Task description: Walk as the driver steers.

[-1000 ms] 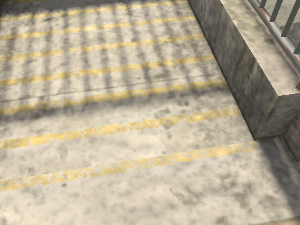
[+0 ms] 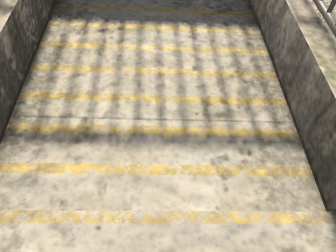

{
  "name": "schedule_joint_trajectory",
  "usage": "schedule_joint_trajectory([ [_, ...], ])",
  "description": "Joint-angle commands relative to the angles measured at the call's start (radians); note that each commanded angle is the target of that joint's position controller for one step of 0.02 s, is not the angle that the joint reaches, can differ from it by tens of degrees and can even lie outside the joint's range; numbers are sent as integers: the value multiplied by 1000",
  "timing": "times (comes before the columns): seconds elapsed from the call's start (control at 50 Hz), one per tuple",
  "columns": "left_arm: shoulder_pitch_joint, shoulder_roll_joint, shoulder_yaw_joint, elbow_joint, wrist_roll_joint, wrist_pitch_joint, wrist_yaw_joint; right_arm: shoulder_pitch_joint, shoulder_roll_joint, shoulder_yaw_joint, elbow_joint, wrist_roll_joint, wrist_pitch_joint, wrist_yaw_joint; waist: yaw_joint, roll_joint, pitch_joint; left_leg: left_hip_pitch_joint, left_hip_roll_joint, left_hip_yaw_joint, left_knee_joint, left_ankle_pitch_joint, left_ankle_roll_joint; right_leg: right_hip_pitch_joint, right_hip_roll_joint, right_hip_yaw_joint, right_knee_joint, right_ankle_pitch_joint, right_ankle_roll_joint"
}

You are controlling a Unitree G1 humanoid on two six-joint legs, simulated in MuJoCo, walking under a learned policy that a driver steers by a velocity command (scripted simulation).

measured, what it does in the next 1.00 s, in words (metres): walks ahead: right foot, then left foot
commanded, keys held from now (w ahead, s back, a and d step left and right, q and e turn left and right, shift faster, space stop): w+q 0.38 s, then w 0.28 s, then w+e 0.34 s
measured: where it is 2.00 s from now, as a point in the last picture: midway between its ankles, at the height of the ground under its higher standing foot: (138, 136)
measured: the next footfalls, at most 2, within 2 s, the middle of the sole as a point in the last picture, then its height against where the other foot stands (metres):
right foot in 0.36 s outside the picture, level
left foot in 0.84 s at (108, 228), level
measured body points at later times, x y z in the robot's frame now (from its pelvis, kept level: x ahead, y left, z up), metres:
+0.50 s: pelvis +0.29 +0.00 -0.01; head +0.32 +0.00 +0.44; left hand +0.36 +0.29 -0.11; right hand +0.41 -0.27 -0.14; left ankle +0.14 +0.07 -0.65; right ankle +0.37 -0.07 -0.74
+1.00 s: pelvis +0.54 +0.12 +0.00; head +0.56 +0.14 +0.45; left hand +0.49 +0.38 -0.15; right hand +0.72 -0.10 -0.11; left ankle +0.54 +0.20 -0.74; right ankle +0.50 -0.03 -0.66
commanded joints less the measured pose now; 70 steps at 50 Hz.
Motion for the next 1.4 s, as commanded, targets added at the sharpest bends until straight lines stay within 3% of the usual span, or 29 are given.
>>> schedule_joint_trajectory([
  [0.02, -26, 91, 14, -61, 9, 3, -6, 54, -149, -31, -37, 16, -30, -16, 6, 98, -5, 172, 240, -343, -274, 179, 135, -219, -33, 26, -27, 99, 30],
  [0.14, -230, 63, 2, -151, -2, 21, -7, 154, -140, -32, -4, 14, -29, -28, -45, 96, 41, 194, 208, -310, -274, 306, 139, -332, -5, -7, -227, 227, 92],
  [0.26, -355, 60, -11, -236, -19, 9, -8, 179, -151, -37, 6, 5, -30, -40, -76, 125, 47, 216, 213, -344, -207, 523, 106, -229, 41, -10, -440, 305, 58],
  [0.3, -274, 85, -4, -227, -23, 3, 0, 124, -168, -41, -7, 4, -31, -47, -25, 132, 25, 193, 212, -350, -161, 615, 70, -71, 61, 0, -513, 274, 27],
  [0.34, -36, 140, 21, -160, -28, -8, 23, 77, -195, -48, -19, 2, -36, -39, 73, 113, -97, 167, 160, -322, 86, 831, 25, 230, 106, -13, -553, 199, -7],
  [0.36, 113, 173, 34, -135, -18, -19, 40, 61, -181, -45, -28, 9, -43, -30, 144, 78, -187, 59, 105, -293, 303, 698, 7, 451, 18, 58, -584, 171, -33],
  [0.38, 233, 249, 52, -142, 14, -23, 58, 111, -76, -21, -61, 28, -49, -26, 146, -91, -337, -128, 20, -206, 610, 232, -11, 686, -262, 383, -624, -85, -87],
  [0.4, 166, 277, 61, -144, 9, -9, 52, 196, -72, -17, -81, 31, -42, -27, 56, -288, -390, -331, -73, -133, 804, -290, -19, 722, -406, 831, -778, -108, -187],
  [0.42, 85, 183, 48, -158, -7, -4, 43, 166, -126, -22, -45, -3, -29, -34, 35, -102, -237, -387, 17, -142, 860, -200, -10, 572, -365, 755, -790, -191, -192],
  [0.44, 39, 101, 30, -161, -14, -7, 37, 94, -123, -20, -42, -11, -27, -24, 37, 11, -124, -370, 51, -126, 828, -115, -12, 434, -310, 578, -801, -138, -182],
  [0.46, 25, 66, 20, -148, -9, -11, 33, 60, -100, -16, -47, -12, -25, -17, 23, 33, -65, -347, 78, -119, 774, -83, -13, 342, -257, 454, -826, -32, -159],
  [0.56, 116, 73, 17, -68, -26, -58, 17, -9, -65, -3, -74, -29, 2, 9, -4, -38, -26, -353, 97, -107, 643, -55, -33, 268, -196, 221, -879, 320, -166],
  [0.68, 179, 76, 15, -18, -37, -50, 11, -283, -23, 37, -162, -26, -10, 32, 36, -35, 15, -326, 137, 33, 276, 163, -73, 238, -120, 51, -926, 402, -137],
  [0.76, 258, 122, 27, 21, -33, -37, 15, -359, -46, 40, -187, -17, -20, 17, 55, -36, 17, -257, 110, 55, 149, 145, -70, 307, -160, 107, -859, 496, -130],
  [0.82, 253, 134, 31, 34, -35, -23, 22, -227, -80, 24, -148, -24, -39, -5, -19, -23, -34, -48, 68, 58, 14, 96, -39, 329, -143, 113, -672, 639, -101],
  [0.84, 259, 109, 24, 33, -40, -23, 21, -81, -125, 5, -100, -39, -52, -18, -73, 20, -125, 167, 102, 19, -13, 98, -12, 254, -88, 76, -488, 600, -81],
  [0.86, 234, 55, 9, -16, -44, -28, 19, 100, -211, -17, -84, -60, -60, -35, -145, 141, -271, 404, 366, -247, -43, -31, 39, 79, -22, 27, -198, 277, -58],
  [0.88, 333, -21, -2, -35, -67, -20, 25, 101, -285, -38, -76, -47, -42, -40, -90, 334, -342, 519, 563, -600, -171, -119, 130, -188, 100, -19, 48, -224, -38],
  [0.9, 278, 88, 27, -7, -41, 0, 35, 37, -189, -21, -90, -24, -35, -37, -80, 157, -217, 402, 513, -556, -188, -182, 116, -244, 40, 56, 124, -177, -48],
  [0.92, 234, 73, 31, -15, -41, 1, 26, -46, -121, -2, -100, -18, -40, -34, -44, 131, -105, 289, 460, -409, -212, -112, 91, -246, 5, 71, 109, -87, -50],
  [0.96, 204, 44, 34, -9, -29, 17, 15, -94, -61, 12, -95, -15, -54, -33, -6, 137, -31, 160, 381, -211, -256, 89, 49, -197, -33, 57, 68, -11, -33],
  [1.06, 121, -1, 36, -52, -12, 56, -15, -41, -65, 2, -50, 3, -90, -40, 29, 123, -10, 138, 352, -14, -298, 323, 47, -255, -49, 31, 56, 115, 2],
  [1.14, -28, -16, 25, -112, -15, 56, -33, -4, -53, 3, -22, -4, -86, -39, 12, 123, 30, 133, 316, 117, -306, 370, 41, -282, -44, -10, -125, 262, 11],
  [1.24, -179, -13, 9, -179, -7, 53, -49, 59, -102, -10, 13, -4, -77, -48, -22, 114, 61, 209, 348, 197, -280, 472, 28, -201, -12, -101, -372, 276, -38],
  [1.3, -156, 10, 18, -185, -3, 53, -40, 71, -134, -17, 27, -8, -58, -57, 3, 131, 24, 302, 360, 247, -129, 840, 10, -112, 57, -152, -419, 145, -96],
  [1.34, -7, 44, 37, -149, -3, 45, -28, 71, -167, -26, 29, -10, -36, -60, 69, 140, -71, 306, 361, 261, 139, 990, 6, 64, 129, -161, -461, 52, -146],
  [1.36, 148, 77, 58, -98, 5, 36, -14, 61, -170, -26, 19, -8, -28, -57, 140, 95, -157, 202, 341, 277, 375, 845, -19, 279, 145, -127, -542, 80, -179],
  [1.38, 244, 187, 92, -80, 14, 36, 4, 85, -103, -11, -25, 0, -31, -49, 156, -45, -259, -100, 279, 277, 705, 378, -60, 563, -83, 195, -580, -65, -257],
  [1.4, 197, 271, 110, -107, -15, 47, 7, 53, -73, -10, -99, 3, -42, -33, 101, -192, -323, -445, 56, 131, 1002, -311, -111, 724, -302, 748, -737, -2, -392],
])
Keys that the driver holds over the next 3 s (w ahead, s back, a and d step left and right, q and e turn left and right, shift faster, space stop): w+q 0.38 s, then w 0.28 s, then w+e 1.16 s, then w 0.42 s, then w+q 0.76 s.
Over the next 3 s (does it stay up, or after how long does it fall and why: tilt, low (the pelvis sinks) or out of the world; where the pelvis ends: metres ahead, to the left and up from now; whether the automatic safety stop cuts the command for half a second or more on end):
stays up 1.57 -0.04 -0.02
